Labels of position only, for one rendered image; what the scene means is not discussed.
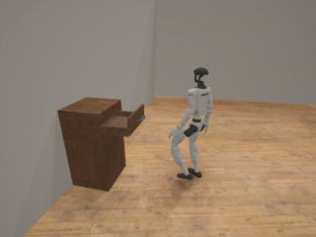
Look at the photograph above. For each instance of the robot right upper arm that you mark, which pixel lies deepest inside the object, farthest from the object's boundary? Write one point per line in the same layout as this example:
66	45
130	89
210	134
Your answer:
209	100

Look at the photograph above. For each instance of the robot left upper arm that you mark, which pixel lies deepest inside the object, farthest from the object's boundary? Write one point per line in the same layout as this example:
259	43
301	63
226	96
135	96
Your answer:
191	99

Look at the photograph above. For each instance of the handle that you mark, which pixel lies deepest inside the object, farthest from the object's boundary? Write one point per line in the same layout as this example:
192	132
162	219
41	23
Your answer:
142	118

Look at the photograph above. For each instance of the left robot hand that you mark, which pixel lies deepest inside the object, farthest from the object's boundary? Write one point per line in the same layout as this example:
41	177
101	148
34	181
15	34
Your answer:
174	132

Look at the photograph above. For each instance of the robot left shin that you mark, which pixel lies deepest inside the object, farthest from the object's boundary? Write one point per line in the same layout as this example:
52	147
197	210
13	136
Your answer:
179	159

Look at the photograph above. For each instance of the left robot forearm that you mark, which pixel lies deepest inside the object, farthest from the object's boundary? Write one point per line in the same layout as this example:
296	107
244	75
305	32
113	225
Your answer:
184	120

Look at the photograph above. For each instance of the right robot forearm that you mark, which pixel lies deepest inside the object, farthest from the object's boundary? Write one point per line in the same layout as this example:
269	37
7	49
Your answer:
207	115

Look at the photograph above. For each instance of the cabinet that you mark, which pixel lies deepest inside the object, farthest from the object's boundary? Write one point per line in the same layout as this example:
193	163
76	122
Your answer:
95	159

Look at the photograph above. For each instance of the right robot hand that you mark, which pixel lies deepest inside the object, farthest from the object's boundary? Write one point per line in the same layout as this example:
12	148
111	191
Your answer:
206	125

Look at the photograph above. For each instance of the drawer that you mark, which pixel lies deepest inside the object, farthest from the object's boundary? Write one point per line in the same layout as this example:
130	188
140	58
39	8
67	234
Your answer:
121	123

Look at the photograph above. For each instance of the robot left thigh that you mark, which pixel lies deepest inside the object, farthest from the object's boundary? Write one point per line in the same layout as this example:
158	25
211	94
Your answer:
186	131

